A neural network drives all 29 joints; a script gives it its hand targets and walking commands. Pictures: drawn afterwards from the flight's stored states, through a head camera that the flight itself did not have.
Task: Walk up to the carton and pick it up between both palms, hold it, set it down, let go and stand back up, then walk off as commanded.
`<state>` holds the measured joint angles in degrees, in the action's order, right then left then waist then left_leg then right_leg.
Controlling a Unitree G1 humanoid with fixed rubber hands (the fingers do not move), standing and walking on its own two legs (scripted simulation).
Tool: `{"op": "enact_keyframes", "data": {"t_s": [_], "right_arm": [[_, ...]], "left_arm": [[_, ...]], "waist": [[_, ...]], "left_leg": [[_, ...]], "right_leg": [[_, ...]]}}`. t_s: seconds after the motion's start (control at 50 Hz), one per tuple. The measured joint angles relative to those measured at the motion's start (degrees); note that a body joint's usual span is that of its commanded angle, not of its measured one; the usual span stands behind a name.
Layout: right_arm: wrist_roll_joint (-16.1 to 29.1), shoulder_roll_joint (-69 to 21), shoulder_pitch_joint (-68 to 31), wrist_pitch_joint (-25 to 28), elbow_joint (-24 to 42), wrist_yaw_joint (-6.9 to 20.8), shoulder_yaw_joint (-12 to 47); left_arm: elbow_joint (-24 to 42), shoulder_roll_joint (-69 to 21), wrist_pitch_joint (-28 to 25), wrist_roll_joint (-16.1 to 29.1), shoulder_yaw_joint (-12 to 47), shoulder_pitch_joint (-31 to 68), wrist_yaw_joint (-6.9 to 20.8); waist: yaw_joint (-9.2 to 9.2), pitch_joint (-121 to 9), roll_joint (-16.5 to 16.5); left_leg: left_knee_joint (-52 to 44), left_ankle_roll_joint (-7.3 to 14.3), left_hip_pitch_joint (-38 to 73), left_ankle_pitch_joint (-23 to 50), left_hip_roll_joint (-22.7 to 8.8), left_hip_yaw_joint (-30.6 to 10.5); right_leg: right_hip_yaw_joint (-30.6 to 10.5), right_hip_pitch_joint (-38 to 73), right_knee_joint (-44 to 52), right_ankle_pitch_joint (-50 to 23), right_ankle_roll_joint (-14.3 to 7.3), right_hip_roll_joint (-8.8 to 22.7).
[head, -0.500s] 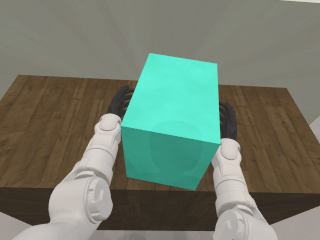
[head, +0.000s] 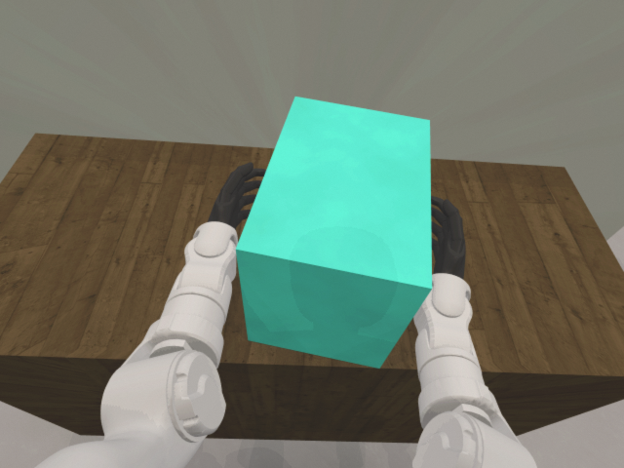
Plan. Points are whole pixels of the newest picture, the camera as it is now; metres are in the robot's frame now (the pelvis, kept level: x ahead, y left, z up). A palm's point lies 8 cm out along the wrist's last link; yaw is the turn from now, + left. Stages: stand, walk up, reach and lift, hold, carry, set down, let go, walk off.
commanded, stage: set down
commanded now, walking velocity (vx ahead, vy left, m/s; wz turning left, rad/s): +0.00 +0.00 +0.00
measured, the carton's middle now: (337, 232) +0.45 -0.07 +0.01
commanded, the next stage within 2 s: none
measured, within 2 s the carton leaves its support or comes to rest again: neither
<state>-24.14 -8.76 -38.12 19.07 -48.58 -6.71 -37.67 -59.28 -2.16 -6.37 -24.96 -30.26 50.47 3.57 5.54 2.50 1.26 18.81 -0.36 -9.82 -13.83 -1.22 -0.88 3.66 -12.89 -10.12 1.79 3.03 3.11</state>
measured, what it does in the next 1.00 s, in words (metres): stands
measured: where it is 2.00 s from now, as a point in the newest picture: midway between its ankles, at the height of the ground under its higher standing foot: outside the picture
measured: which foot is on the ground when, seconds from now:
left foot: down 0.00-1.00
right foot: down 0.00-1.00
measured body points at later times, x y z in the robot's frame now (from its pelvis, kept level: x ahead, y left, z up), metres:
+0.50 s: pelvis +0.00 +0.00 +0.00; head +0.07 +0.02 +0.44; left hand +0.45 +0.09 +0.06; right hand +0.38 -0.20 +0.06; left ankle -0.05 +0.12 -0.75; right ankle +0.03 -0.16 -0.75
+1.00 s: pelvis +0.00 +0.01 -0.02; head +0.09 +0.01 +0.43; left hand +0.48 +0.10 +0.03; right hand +0.40 -0.21 +0.02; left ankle -0.05 +0.12 -0.75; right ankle +0.03 -0.16 -0.75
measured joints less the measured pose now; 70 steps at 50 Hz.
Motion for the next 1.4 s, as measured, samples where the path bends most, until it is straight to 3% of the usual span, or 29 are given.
{"op": "enact_keyframes", "data": {"t_s": [0.4, 0.58, 0.68, 0.76, 0.86, 0.98, 1.2, 1.4], "right_arm": [[-0.79, -0.67, 0.83, 0.87, 1.69, 0.56, -0.51], [-1.1, -0.95, 0.71, 1.68, 1.15, 1.01, -0.74], [0.75, 0.64, -0.33, 2.22, -2.62, 0.32, 1.65], [5.38, 4.24, -2.18, 1.71, -9.8, -0.89, 7.14], [16.67, 7.99, -4.86, 1.6, -18.09, -3.54, 16.8], [25.85, 10.91, -7.94, 2.36, -22.3, -4.84, 25.9], [33.88, 14.94, -13.36, -0.33, -26.35, -4.3, 30.06], [38.7, 18.07, -17.5, -11.09, -21.89, -3.76, 31.63]], "left_arm": [[3.04, -1.46, -0.05, -2.0, -2.06, -0.97, 1.5], [2.65, -0.9, 0.11, -2.69, -2.4, -1.06, 1.31], [0.07, 1.36, -0.03, -1.01, 0.31, -0.89, -0.29], [-4.46, 4.84, -0.82, 4.78, 7.31, -0.44, -3.04], [-13.62, 8.67, -3.9, 15.56, 17.17, 2.82, -6.58], [-21.17, 11.66, -8.38, 25.41, 24.2, 6.83, -7.97], [-24.72, 15.59, -7.23, 33.3, 31.76, 11.37, -6.53], [-23.07, 19.16, -0.32, 39.74, 37.73, 14.86, -5.9]], "waist": [[-0.37, 1.59, 0.35], [-0.15, 1.88, 0.51], [0.32, 1.5, 0.66], [0.89, 0.1, 0.19], [1.04, -4.59, -1.72], [1.28, -9.78, -3.96], [2.22, -12.44, -2.87], [3.28, -12.79, -1.59]], "left_leg": [[-0.62, 0.16, 1.4, 0.01, 0.06, 0.31], [-0.34, 0.22, 1.66, -0.39, -0.01, 0.77], [0.3, 0.14, 1.02, -0.79, -0.24, 1.25], [2.0, 0.04, -2.02, -1.42, -0.52, 1.47], [6.69, -0.07, -10.6, -3.1, -1.14, 1.59], [12.23, -0.42, -19.16, -5.05, -1.64, 1.18], [14.0, -0.44, -21.86, -4.75, -1.22, 0.23], [13.33, -0.56, -20.57, -3.27, -1.02, 0.19]], "right_leg": [[-0.24, 0.96, -0.1, 0.27, 0.1, 0.06], [-0.68, 0.88, -0.64, 0.65, 0.17, -0.02], [-1.15, 0.05, -1.21, 0.82, 0.15, -0.26], [-1.39, -2.74, -2.1, 0.92, 0.12, -0.51], [-1.64, -10.61, -4.88, 1.38, 0.07, -1.06], [-1.48, -18.51, -9.03, 2.67, 0.04, -1.42], [-0.73, -20.71, -10.59, 2.57, -0.36, -1.0], [-0.78, -20.12, -11.5, 1.97, -0.96, -0.82]]}}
